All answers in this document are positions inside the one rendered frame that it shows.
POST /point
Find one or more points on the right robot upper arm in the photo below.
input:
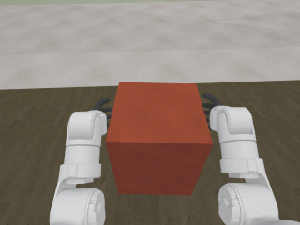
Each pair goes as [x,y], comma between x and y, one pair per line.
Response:
[249,204]

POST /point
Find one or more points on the robot right hand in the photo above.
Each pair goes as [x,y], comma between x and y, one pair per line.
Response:
[210,105]

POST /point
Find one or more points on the carton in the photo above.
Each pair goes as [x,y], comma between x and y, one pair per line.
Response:
[158,139]

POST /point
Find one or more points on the left robot upper arm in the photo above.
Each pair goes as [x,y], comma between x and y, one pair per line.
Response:
[78,206]

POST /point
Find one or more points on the robot left hand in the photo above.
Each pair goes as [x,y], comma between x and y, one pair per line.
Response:
[107,109]

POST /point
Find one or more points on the right robot forearm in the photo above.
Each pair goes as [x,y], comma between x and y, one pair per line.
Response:
[239,152]

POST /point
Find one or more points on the left robot forearm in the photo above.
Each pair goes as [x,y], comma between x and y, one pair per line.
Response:
[83,142]

